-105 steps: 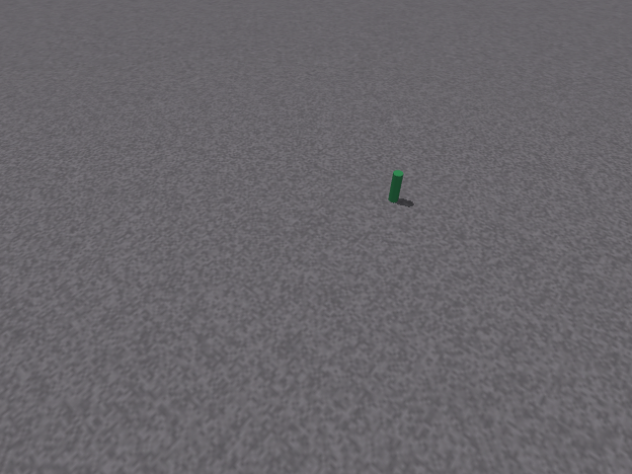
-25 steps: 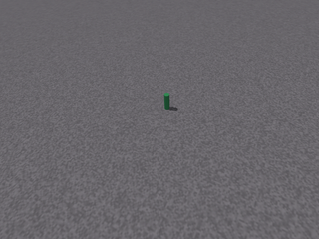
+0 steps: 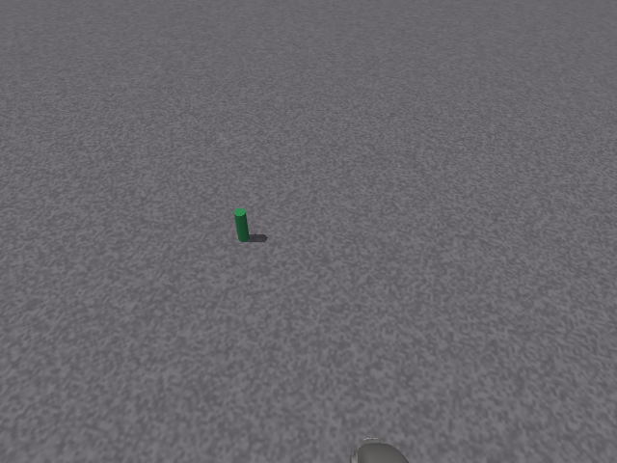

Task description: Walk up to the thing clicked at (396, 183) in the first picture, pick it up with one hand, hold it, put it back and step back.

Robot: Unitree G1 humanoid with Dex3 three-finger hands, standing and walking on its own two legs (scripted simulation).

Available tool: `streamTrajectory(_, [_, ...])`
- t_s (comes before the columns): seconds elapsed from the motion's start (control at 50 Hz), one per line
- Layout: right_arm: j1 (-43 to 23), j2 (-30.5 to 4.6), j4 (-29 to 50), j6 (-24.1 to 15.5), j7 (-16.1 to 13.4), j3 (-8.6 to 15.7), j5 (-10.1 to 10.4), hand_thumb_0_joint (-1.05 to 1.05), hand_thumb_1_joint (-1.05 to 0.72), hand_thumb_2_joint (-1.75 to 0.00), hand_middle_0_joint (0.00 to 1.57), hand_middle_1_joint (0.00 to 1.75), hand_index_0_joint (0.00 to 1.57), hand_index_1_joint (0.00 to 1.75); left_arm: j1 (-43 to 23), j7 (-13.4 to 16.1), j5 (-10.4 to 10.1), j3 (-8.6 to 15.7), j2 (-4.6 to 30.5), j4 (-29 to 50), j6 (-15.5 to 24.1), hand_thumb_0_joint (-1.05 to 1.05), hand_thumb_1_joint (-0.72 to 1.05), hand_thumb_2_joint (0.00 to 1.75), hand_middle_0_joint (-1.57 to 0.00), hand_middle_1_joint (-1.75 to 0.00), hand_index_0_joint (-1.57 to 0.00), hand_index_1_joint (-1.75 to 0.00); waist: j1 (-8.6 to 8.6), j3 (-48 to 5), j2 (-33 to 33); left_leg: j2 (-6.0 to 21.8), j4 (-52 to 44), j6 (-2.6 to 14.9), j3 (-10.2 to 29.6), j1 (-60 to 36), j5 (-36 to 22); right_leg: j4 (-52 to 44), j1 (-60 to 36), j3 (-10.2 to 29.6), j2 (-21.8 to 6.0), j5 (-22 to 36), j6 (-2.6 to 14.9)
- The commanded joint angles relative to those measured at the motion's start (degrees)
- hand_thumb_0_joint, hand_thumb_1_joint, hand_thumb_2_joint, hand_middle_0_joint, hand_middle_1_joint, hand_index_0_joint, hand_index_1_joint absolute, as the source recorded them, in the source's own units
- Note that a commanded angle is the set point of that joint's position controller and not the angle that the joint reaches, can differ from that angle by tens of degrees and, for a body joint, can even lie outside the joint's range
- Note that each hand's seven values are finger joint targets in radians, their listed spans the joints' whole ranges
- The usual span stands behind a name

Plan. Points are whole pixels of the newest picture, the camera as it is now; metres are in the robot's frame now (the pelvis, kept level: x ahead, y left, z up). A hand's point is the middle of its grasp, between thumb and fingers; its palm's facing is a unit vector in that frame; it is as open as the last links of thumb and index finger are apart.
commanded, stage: walk up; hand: left
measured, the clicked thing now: (241, 225) +1.13 +0.20 -0.69
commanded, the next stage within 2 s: none
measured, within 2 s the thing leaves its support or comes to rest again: neither
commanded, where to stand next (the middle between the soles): +0.77 +0.00 m, yaw -2 degrees
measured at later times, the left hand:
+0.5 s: hand (151, 393) +0.28 +0.24 -0.14, palm faces -0.05 -0.93 -0.37, open 7.4 cm
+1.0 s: hand (180, 263) +0.53 +0.24 -0.14, palm faces -0.08 -0.91 -0.42, open 7.4 cm
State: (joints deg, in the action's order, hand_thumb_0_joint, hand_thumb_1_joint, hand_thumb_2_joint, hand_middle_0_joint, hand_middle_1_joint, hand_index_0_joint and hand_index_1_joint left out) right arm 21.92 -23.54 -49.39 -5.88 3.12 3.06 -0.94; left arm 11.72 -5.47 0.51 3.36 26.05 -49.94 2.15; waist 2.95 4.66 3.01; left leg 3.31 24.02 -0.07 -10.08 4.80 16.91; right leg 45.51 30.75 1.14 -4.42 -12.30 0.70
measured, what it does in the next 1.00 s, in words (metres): walks ahead: right foot, then left foot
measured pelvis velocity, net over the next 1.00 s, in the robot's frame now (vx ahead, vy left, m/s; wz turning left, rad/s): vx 0.44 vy -0.05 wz -0.04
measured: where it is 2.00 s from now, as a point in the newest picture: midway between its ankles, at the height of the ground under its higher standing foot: (297, 321)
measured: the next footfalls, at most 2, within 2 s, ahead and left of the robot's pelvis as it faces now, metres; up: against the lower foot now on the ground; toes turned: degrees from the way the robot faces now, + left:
right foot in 0.12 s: +0.23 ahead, -0.15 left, +0.00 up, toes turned -5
left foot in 0.58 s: +0.42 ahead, +0.11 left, +0.00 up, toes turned +3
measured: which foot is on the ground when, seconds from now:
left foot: down 0.00-0.14, up 0.16-0.56, down 0.58-0.98, up 1.00-1.00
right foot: up 0.00-0.10, down 0.12-0.60, up 0.62-0.94, down 0.96-1.00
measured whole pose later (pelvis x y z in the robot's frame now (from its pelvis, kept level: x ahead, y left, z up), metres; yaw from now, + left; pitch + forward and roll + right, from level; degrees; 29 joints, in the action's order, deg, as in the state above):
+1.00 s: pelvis +0.44 -0.05 -0.02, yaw -3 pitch -3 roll +0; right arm 19.6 -24.9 -48.6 -2.4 3.2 2.7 -0.2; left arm 15.3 -3.4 1.2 3.8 24.2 -50.5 5.4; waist 0.6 4.5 -2.4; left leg 5.0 46.7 1.4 -1.8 12.7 26.8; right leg 37.5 21.9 -4.2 -2.6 -12.2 0.8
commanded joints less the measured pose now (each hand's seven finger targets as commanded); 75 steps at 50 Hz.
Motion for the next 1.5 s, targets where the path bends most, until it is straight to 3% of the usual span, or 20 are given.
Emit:
streamTrajectory(0.0, [-2.3,-16.4,4.9,-0.8,-1.2,5.0,0.4,0.0,-0.9,-0.9,0.2,0.3,0.2,0.3,-5.2,-0.3,-0.2,2.2,7.1,5.7,1.5,0.0,0.9,0.9,-0.2,-0.3,-0.2,-0.3,-0.44,-1.7,-10.1,12.0,-8.3,9.73,7.1,1.9,-11.6,-10.8,-6.1,-3.7,0.5,5.7,0.98])
streamTrajectory(0.1, [0.8,-11.6,5.6,0.4,-1.6,2.8,0.2,0.0,-0.9,-0.9,0.2,0.3,0.2,0.3,10.1,1.6,0.0,5.2,12.7,0.7,2.5,0.0,0.9,0.9,-0.2,-0.3,-0.2,-0.3,-9.04,-11.9,6.1,5.7,26.8,5.45,1.8,13.7,-14.5,-17.9,-37.5,-0.3,2.2,-2.2,4.24])
streamTrajectory(0.12, [3.7,-7.6,6.7,0.5,-1.4,1.5,0.9,0.0,-0.9,-0.9,0.2,0.3,0.2,0.3,13.7,2.6,-0.2,6.7,18.8,1.3,2.8,0.0,0.9,0.9,-0.2,-0.3,-0.2,-0.3,-9.2,-15.1,17.5,-2.1,40.9,2.34,2.0,28.1,10.1,-25.2,-45.9,29.6,-15.2,-10.9,10.59])
streamTrajectory(0.14, [0.4,-14.1,5.6,1.1,-2.0,3.0,0.9,0.0,-0.9,-0.9,0.2,0.3,0.2,0.3,12.2,2.7,-1.2,6.5,19.7,2.1,2.7,0.0,0.9,0.9,-0.2,-0.3,-0.2,-0.3,-9.9,-13.0,10.8,-0.8,46.3,1.97,9.2,32.2,13.3,-29.0,-41.9,40.0,-19.1,-12.0,16.09])
streamTrajectory(0.24, [1.4,-12.4,1.8,2.2,-0.9,2.9,0.8,0.0,-0.9,-0.9,0.2,0.3,0.2,0.3,3.1,3.6,-1.3,3.9,12.2,4.4,3.4,0.0,0.9,0.9,-0.2,-0.3,-0.2,-0.3,-3.26,-1.6,4.2,3.5,39.0,2.0,12.2,24.9,1.4,-30.4,-19.2,14.1,-8.7,-0.3,11.43])
streamTrajectory(0.46, [-10.2,-9.9,5.1,0.7,1.5,3.6,-0.4,0.0,-0.9,-0.9,0.2,0.3,0.2,0.3,6.1,3.2,-0.3,4.2,13.5,5.9,4.5,0.0,0.9,0.9,-0.2,-0.3,-0.2,-0.3,-5.44,-1.7,2.7,2.6,10.3,0.73,8.0,18.2,-8.6,-27.7,-18.0,7.0,-8.8,0.2,11.03])
streamTrajectory(0.54, [0.7,-12.9,1.6,-0.1,0.4,5.1,-0.6,0.0,-0.9,-0.9,0.2,0.3,0.2,0.3,6.6,3.6,-0.1,2.6,11.4,5.9,4.0,0.0,0.9,0.9,-0.2,-0.3,-0.2,-0.3,1.22,-6.8,-5.4,-1.2,4.9,3.8,6.7,-3.6,-5.1,-7.9,-11.3,2.1,-4.7,12.7,7.05])
streamTrajectory(0.58, [7.2,-20.9,2.3,-0.5,-0.6,7.2,-0.7,0.0,-0.9,-0.9,0.2,0.3,0.2,0.3,9.8,4.3,-1.6,1.6,7.9,5.9,3.5,0.0,0.9,0.9,-0.2,-0.3,-0.2,-0.3,3.15,-10.1,-20.6,21.2,-9.1,13.63,45.2,-16.8,7.2,18.7,9.5,-3.2,8.8,-16.4,1.91])
streamTrajectory(0.6, [4.8,-20.2,2.7,-0.2,-0.6,7.4,1.0,0.0,-0.9,-0.9,0.2,0.3,0.2,0.3,7.3,5.1,-0.6,2.0,11.8,4.7,3.2,0.0,0.9,0.9,-0.2,-0.3,-0.2,-0.3,2.42,-8.1,-12.6,23.1,-8.5,17.08,45.6,-11.7,7.0,24.3,10.3,2.5,4.1,-18.4,2.52])
streamTrajectory(0.7, [-3.5,-14.6,4.8,0.0,-1.3,4.4,1.2,0.0,-0.9,-0.9,0.2,0.3,0.2,0.3,10.8,3.3,-0.8,1.8,9.9,1.6,2.6,0.0,0.9,0.9,-0.2,-0.3,-0.2,-0.3,-2.58,-3.2,-12.2,12.4,-6.5,12.37,17.9,2.4,-12.1,11.4,0.1,0.6,-1.1,-8.8,0.73])
streamTrajectory(0.9, [-7.2,-14.2,7.5,1.3,-0.3,3.7,1.0,0.0,-0.9,-0.9,0.2,0.3,0.2,0.3,9.3,2.4,0.4,3.9,9.5,0.6,3.3,0.0,0.9,0.9,-0.2,-0.3,-0.2,-0.3,-5.61,-3.5,-7.4,7.8,4.3,9.43,11.0,17.3,1.5,-13.2,-23.3,-7.0,3.4,3.5,0.39])
streamTrajectory(0.92, [-5.6,-11.8,7.5,1.4,-0.4,2.7,0.9,0.0,-0.9,-0.9,0.2,0.3,0.2,0.3,13.1,3.0,0.4,4.7,11.0,-0.1,3.8,0.0,0.9,0.9,-0.2,-0.3,-0.2,-0.3,-7.83,-6.0,-1.8,5.5,13.5,7.67,9.2,20.1,-0.2,-15.3,-30.6,-4.9,3.7,-0.7,1.71])
streamTrajectory(0.96, [-4.2,-8.9,8.5,1.7,-0.8,1.5,1.2,0.0,-0.9,-0.9,0.2,0.3,0.2,0.3,19.0,4.2,0.2,6.4,20.1,0.7,4.8,0.0,0.9,0.9,-0.2,-0.3,-0.2,-0.3,-10.15,-6.8,14.1,-5.6,40.9,2.56,7.4,36.3,14.6,-33.2,-35.6,37.1,-21.1,-17.9,11.58])
streamTrajectory(0.98, [-6.8,-13.5,7.3,2.4,-1.5,2.8,0.4,0.0,-0.9,-0.9,0.2,0.3,0.2,0.3,14.4,4.2,-0.4,5.8,19.3,2.1,4.5,0.0,0.9,0.9,-0.2,-0.3,-0.2,-0.3,-8.71,-3.1,5.5,-1.1,44.4,2.31,13.6,36.6,14.9,-32.0,-29.5,38.9,-23.4,-19.5,15.96])
streamTrajectory(1.08, [-1.0,-11.9,2.1,2.8,-0.2,3.2,0.8,0.0,-0.9,-0.9,0.2,0.3,0.2,0.3,7.2,4.6,-0.4,4.0,13.6,3.7,4.6,0.0,0.9,0.9,-0.2,-0.3,-0.2,-0.3,-3.84,-1.1,6.5,1.8,32.9,1.12,12.6,27.7,2.6,-29.5,-19.9,9.8,-10.5,-2.3,11.27])
streamTrajectory(1.24, [-7.9,-11.0,3.9,2.5,1.7,4.1,-0.2,0.0,-0.9,-0.9,0.2,0.3,0.2,0.3,6.2,4.3,-0.1,4.2,15.1,5.6,4.4,0.0,0.9,0.9,-0.2,-0.3,-0.2,-0.3,-4.53,-0.7,5.0,2.4,14.2,0.29,8.5,18.2,-4.6,-29.1,-14.2,5.6,-11.6,-14.1,11.39])
streamTrajectory(1.32, [2.9,-13.2,0.3,1.5,0.6,5.5,-0.4,0.0,-0.9,-0.9,0.2,0.3,0.2,0.3,5.4,4.5,0.3,2.3,11.4,5.7,3.5,0.0,0.9,0.9,-0.2,-0.3,-0.2,-0.3,2.42,-5.6,-4.9,-1.5,6.9,2.46,7.2,-3.8,0.2,-8.3,-4.6,-0.6,-6.6,-4.9,7.17])
streamTrajectory(1.36, [6.5,-21.3,1.8,0.8,-0.5,7.1,-0.3,0.0,-0.9,-0.9,0.2,0.3,0.2,0.3,8.1,4.7,-0.9,1.1,7.3,5.8,3.1,0.0,0.9,0.9,-0.2,-0.3,-0.2,-0.3,3.08,-4.0,-21.3,19.5,-12.3,11.86,47.1,-7.9,17.4,19.7,12.9,-4.1,6.7,-17.4,2.0])
streamTrajectory(1.38, [3.7,-21.5,2.3,1.1,-0.5,7.2,1.2,0.0,-0.9,-0.9,0.2,0.3,0.2,0.3,6.8,5.5,-0.2,1.8,11.7,4.7,2.8,0.0,0.9,0.9,-0.2,-0.3,-0.2,-0.3,1.67,-2.2,-13.5,22.0,-10.7,16.04,47.9,-2.0,15.0,23.5,11.7,1.9,2.5,-18.2,2.54])
streamTrajectory(1.48, [-2.5,-15.0,3.9,0.4,-1.5,4.3,0.9,0.0,-0.9,-0.9,0.2,0.3,0.2,0.3,11.4,4.1,-0.7,2.0,10.1,0.6,2.1,0.0,0.9,0.9,-0.2,-0.3,-0.2,-0.3,-2.87,-2.1,-13.1,11.0,-6.4,11.44,20.0,5.8,-9.4,12.7,0.7,0.8,-1.4,-6.8,0.81])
